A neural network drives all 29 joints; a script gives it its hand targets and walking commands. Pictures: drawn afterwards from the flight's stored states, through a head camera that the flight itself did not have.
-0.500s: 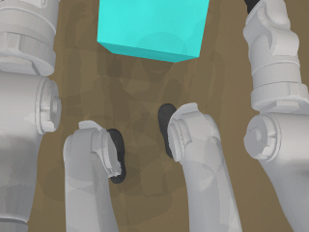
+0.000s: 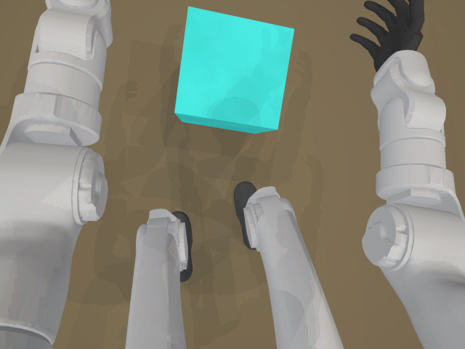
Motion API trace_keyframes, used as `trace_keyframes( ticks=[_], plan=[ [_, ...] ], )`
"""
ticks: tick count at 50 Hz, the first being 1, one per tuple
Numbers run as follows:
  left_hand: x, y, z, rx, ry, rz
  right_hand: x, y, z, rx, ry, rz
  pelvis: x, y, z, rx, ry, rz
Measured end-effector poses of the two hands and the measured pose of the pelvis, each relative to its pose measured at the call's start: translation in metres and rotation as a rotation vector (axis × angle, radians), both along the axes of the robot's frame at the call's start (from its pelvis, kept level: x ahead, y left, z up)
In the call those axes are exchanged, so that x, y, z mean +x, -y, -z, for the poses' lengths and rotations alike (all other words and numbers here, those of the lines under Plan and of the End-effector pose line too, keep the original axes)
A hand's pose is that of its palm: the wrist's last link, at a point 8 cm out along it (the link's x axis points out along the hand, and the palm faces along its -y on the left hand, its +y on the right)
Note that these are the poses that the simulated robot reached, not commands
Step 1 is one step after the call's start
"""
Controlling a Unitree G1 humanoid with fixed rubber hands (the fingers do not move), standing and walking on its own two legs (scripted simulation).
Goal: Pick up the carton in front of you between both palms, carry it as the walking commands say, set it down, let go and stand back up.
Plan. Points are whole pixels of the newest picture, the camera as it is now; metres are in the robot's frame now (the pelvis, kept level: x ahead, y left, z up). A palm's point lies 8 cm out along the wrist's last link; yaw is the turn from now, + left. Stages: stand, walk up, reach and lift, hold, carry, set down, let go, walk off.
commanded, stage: set down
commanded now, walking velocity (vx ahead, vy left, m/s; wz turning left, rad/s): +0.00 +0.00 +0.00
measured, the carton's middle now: (228, 83) +0.52 -0.09 -0.41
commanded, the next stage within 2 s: let go in 0.24 s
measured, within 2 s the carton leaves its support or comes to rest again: neither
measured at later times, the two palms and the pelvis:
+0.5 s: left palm out of the picture +0.53 +0.12 +0.02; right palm out of the picture +0.44 -0.27 +0.03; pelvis +0.03 -0.01 +0.13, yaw +3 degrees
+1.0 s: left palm out of the picture +0.37 +0.17 +0.12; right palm out of the picture +0.28 -0.27 +0.15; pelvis +0.09 -0.03 +0.22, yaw +0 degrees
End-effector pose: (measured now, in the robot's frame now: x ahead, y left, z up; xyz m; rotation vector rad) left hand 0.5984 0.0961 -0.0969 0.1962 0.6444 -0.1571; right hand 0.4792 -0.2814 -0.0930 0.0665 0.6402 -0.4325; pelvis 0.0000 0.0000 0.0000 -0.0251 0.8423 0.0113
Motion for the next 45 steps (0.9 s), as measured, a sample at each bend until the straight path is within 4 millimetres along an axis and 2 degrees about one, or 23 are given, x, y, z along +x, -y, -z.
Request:
trace_keyframes(
  ticks=[11, 16, 19, 22, 27, 32, 39, 45],
  plan=[
    [-0.001, -0.004, -0.073, 0.0, -0.009, -0.002, -0.003, 0.0, -0.068, 0.007, 0.008, -0.008, 0.012, 0.002, -0.062, 0.011, 0.02, 0.001],
    [-0.005, -0.007, -0.096, 0.0, -0.016, -0.017, -0.005, -0.002, -0.09, -0.001, -0.001, -0.031, 0.017, 0.005, -0.086, 0.017, 0.033, -0.002],
    [-0.015, -0.011, -0.106, 0.01, -0.014, -0.04, -0.01, -0.005, -0.1, -0.014, -0.013, -0.075, 0.021, 0.007, -0.1, 0.024, 0.044, -0.004],
    [-0.035, -0.017, -0.114, 0.029, -0.015, -0.079, -0.021, -0.01, -0.109, -0.028, -0.038, -0.14, 0.026, 0.011, -0.115, 0.031, 0.065, -0.006],
    [-0.088, -0.028, -0.128, 0.061, -0.036, -0.17, -0.051, -0.014, -0.129, -0.049, -0.102, -0.261, 0.037, 0.017, -0.142, 0.042, 0.136, -0.011],
    [-0.134, -0.037, -0.152, 0.076, -0.049, -0.229, -0.08, -0.007, -0.157, -0.065, -0.147, -0.348, 0.048, 0.024, -0.166, 0.048, 0.235, -0.01],
    [-0.171, -0.046, -0.187, 0.079, -0.053, -0.217, -0.123, 0.001, -0.193, -0.069, -0.169, -0.384, 0.066, 0.031, -0.191, 0.046, 0.369, 0.002],
    [-0.2, -0.056, -0.207, 0.078, -0.066, -0.194, -0.164, -0.005, -0.22, -0.057, -0.17, -0.364, 0.083, 0.032, -0.207, 0.037, 0.476, 0.012]
  ],
)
